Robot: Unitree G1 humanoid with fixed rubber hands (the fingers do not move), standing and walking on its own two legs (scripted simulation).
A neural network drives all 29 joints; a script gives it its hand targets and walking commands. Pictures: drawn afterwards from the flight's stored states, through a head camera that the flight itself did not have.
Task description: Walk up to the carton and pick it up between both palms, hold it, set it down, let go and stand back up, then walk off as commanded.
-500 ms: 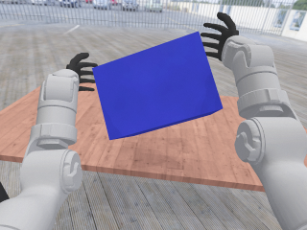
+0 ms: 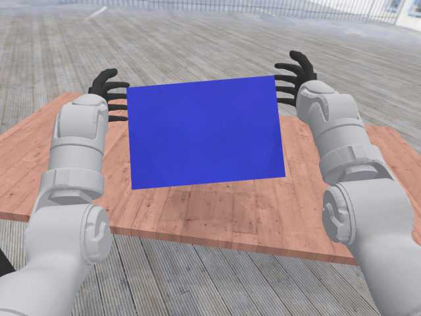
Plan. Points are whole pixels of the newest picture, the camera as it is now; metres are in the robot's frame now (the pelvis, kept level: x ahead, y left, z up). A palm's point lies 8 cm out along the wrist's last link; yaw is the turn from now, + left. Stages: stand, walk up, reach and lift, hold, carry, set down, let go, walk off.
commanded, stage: hold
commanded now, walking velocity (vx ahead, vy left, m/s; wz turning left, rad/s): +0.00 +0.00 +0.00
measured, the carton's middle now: (205, 141) +0.44 +0.01 +0.16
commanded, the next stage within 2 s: none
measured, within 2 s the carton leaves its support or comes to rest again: neither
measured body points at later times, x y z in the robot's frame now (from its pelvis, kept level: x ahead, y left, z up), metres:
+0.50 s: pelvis +0.00 +0.00 +0.00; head -0.10 +0.00 +0.44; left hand +0.36 +0.19 +0.30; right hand +0.38 -0.17 +0.32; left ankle +0.02 +0.16 -0.75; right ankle +0.03 -0.11 -0.75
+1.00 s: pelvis +0.01 +0.00 +0.00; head -0.09 +0.01 +0.44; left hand +0.38 +0.21 +0.28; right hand +0.39 -0.16 +0.33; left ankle +0.02 +0.16 -0.75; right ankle +0.03 -0.11 -0.75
